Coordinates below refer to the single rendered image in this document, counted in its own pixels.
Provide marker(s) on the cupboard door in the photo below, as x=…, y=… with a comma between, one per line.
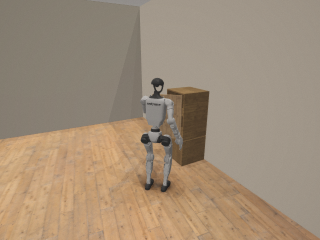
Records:
x=177, y=115

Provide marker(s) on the right robot hand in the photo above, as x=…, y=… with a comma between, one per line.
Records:
x=179, y=142

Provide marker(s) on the robot left foot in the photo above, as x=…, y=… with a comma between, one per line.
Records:
x=148, y=186

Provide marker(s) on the right robot forearm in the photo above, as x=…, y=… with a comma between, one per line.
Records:
x=175, y=129

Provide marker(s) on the left robot thigh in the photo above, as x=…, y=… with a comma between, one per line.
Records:
x=148, y=146

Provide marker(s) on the robot left upper arm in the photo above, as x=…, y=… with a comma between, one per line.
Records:
x=143, y=103

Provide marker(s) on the robot right upper arm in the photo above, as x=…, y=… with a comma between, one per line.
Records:
x=170, y=110

